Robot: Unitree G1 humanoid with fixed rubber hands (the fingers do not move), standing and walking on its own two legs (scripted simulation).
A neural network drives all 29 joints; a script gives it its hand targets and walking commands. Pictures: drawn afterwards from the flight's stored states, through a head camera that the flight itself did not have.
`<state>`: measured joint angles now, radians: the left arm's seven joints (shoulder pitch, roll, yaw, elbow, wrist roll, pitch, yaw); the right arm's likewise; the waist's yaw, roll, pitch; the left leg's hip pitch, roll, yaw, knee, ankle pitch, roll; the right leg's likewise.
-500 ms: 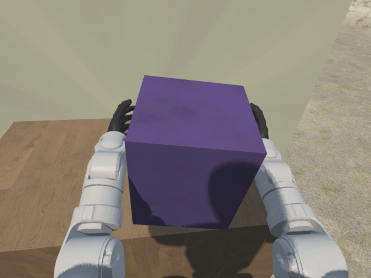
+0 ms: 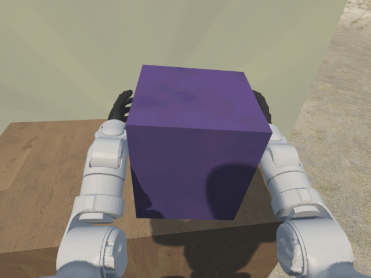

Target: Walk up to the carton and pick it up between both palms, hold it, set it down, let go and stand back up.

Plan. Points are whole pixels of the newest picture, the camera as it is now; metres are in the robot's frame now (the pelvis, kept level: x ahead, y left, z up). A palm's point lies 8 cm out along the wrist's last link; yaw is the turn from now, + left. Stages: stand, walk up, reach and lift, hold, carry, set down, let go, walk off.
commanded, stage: reach and lift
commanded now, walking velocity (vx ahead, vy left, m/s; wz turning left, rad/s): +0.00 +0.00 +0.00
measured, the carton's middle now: (189, 145) +0.36 +0.03 +0.17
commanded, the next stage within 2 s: hold in 0.90 s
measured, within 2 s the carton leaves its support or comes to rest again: neither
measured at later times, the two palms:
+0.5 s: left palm (121, 114) +0.38 +0.17 +0.23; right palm (267, 119) +0.40 -0.13 +0.23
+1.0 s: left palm (119, 110) +0.38 +0.17 +0.24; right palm (269, 111) +0.40 -0.13 +0.25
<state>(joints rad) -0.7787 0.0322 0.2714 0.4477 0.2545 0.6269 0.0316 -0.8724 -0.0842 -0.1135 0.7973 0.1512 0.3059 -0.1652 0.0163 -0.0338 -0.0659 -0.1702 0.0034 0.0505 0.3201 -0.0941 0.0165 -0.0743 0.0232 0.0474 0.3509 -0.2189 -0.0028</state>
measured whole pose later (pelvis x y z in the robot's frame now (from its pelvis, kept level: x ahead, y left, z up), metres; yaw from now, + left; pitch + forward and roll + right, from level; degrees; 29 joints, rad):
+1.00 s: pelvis +0.00 +0.00 +0.00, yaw +0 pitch -4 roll +0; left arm -0.84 0.05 0.27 0.38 0.23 0.74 0.05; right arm -0.96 -0.12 -0.11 0.76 0.24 0.43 -0.19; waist -0.01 -0.03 -0.08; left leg -0.17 0.00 0.05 0.32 -0.09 0.02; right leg -0.07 0.02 0.05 0.35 -0.22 0.00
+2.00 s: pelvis -0.01 +0.00 +0.00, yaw +0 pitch -4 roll +0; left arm -0.87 0.05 0.28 0.35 0.25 0.83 0.02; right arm -0.98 -0.13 -0.11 0.72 0.27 0.51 -0.21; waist -0.03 -0.03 -0.10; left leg -0.16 0.00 0.05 0.32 -0.09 0.02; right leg -0.06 0.02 0.05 0.35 -0.21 0.00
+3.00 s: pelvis -0.01 +0.00 +0.00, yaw +0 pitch -4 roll +0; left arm -0.88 0.05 0.28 0.35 0.25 0.83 0.01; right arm -0.98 -0.13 -0.11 0.71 0.28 0.53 -0.22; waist -0.04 -0.03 -0.11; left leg -0.16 0.00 0.05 0.32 -0.09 0.02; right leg -0.06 0.02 0.05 0.35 -0.21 0.00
